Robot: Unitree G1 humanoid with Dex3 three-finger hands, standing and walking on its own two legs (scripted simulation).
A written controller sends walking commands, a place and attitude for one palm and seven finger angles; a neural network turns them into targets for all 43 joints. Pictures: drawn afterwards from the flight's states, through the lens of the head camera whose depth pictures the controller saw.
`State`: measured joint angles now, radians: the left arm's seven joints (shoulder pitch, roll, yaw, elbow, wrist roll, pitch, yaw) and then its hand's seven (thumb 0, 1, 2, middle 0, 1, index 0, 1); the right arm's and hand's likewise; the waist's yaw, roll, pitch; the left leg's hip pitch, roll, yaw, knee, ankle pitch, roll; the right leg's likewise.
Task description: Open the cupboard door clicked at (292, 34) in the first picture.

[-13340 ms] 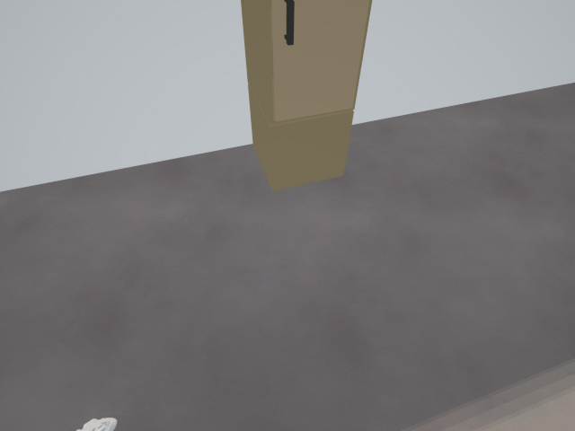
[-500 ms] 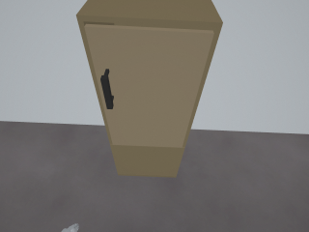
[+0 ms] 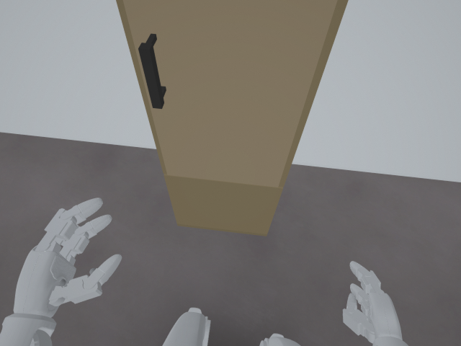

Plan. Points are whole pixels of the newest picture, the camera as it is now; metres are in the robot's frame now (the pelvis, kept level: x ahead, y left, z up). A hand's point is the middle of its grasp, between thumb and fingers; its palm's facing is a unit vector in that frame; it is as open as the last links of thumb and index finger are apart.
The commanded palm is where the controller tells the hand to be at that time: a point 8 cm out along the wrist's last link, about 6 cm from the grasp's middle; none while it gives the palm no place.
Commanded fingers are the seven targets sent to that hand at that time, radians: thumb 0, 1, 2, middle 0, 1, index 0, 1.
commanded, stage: raise the hand with hooked fingers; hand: left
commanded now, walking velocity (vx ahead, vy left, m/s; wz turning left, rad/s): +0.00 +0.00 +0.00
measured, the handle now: (155, 72) +0.57 +0.22 +0.13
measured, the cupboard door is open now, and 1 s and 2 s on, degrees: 0 0 0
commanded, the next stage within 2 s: move the hooked fingers beside the handle in 1.50 s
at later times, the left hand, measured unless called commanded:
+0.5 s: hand (78, 215) +0.27 +0.26 +0.10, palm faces +0.01 -1.00 -0.04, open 12.6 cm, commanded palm +0.25 +0.32 +0.11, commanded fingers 0.00 -0.41 0.34 -0.29 -1.14 -0.29 -1.14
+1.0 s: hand (42, 166) +0.31 +0.31 +0.15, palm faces +0.03 -1.00 -0.04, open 14.0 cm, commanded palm +0.28 +0.35 +0.15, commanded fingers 0.00 -0.50 0.30 -0.30 -1.20 -0.30 -1.20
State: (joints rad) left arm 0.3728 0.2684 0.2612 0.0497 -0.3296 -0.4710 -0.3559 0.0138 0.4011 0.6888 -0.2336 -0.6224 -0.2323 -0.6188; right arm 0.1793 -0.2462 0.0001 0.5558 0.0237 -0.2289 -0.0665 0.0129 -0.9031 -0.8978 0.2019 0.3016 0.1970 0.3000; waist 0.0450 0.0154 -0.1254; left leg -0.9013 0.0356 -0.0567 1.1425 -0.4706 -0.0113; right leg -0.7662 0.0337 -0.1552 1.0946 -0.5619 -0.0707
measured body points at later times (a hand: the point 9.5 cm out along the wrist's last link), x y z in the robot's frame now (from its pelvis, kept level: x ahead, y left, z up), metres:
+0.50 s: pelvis +0.02 +0.03 +0.04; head +0.07 +0.03 +0.48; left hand +0.26 +0.31 +0.10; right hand +0.16 -0.24 -0.04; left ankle +0.05 +0.12 -0.65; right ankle -0.01 -0.08 -0.65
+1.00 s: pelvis +0.02 +0.04 +0.06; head +0.05 +0.04 +0.51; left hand +0.30 +0.36 +0.16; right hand +0.18 -0.20 -0.02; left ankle +0.05 +0.12 -0.65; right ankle -0.01 -0.08 -0.65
